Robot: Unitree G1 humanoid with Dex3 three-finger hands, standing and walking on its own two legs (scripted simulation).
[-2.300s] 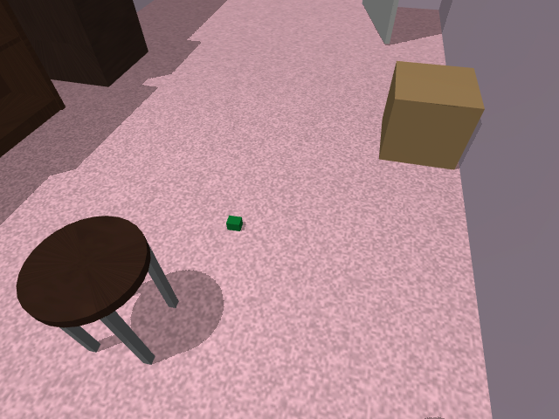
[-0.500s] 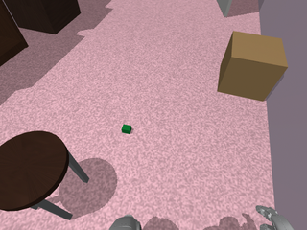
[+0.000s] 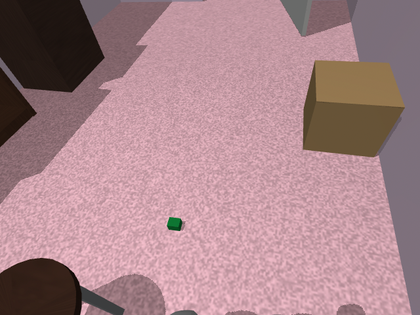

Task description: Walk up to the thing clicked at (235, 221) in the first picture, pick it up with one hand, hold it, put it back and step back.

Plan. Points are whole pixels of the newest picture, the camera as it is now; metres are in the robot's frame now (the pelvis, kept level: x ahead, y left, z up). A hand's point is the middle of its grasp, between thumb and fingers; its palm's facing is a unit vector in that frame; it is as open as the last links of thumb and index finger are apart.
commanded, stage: walk up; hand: left
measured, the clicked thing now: (174, 224) +0.65 +0.27 -0.74
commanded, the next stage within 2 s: none
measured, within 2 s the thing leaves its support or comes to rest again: neither
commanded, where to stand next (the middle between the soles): +0.27 +0.03 m, yaw +0 degrees
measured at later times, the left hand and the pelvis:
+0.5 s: hand (88, 290) +0.21 +0.32 -0.15, palm faces -0.06 -0.93 -0.36, open 7.3 cm; pelvis +0.15 +0.05 +0.00, yaw +0 degrees
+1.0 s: hand (109, 258) +0.28 +0.29 -0.14, palm faces -0.04 -0.94 -0.33, open 7.3 cm; pelvis +0.16 +0.04 +0.01, yaw -1 degrees
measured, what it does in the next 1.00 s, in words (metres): walks ahead: left foot, then right foot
